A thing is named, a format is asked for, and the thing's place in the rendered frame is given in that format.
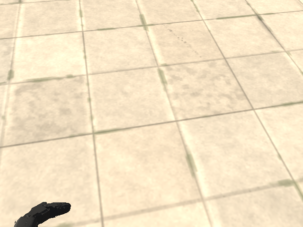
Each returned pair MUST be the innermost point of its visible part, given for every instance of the left robot hand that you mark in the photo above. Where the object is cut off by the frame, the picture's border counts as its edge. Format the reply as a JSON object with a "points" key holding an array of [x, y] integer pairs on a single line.
{"points": [[42, 212]]}

